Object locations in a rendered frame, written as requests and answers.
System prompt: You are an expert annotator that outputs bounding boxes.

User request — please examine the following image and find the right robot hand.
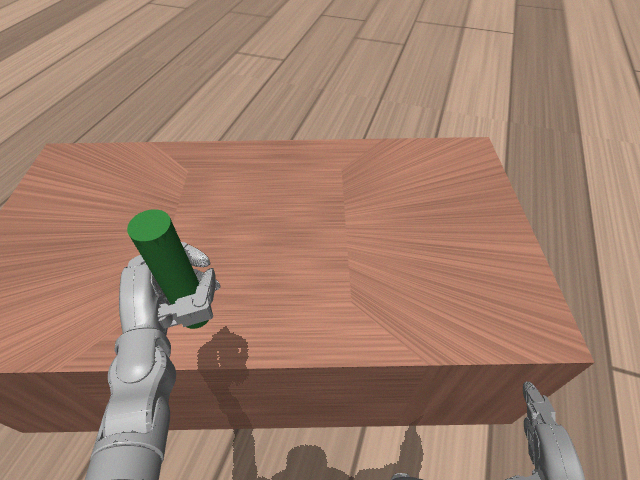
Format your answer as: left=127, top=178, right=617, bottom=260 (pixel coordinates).
left=505, top=381, right=585, bottom=480

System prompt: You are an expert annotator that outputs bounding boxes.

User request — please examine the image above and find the left robot arm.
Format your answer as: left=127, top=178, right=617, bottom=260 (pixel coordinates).
left=85, top=328, right=176, bottom=480

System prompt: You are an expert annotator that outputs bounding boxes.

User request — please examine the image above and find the can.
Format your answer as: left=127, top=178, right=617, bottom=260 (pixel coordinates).
left=127, top=209, right=209, bottom=329

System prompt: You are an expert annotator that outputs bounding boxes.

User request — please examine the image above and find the left robot hand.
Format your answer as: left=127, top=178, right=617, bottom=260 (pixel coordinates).
left=119, top=242, right=220, bottom=335

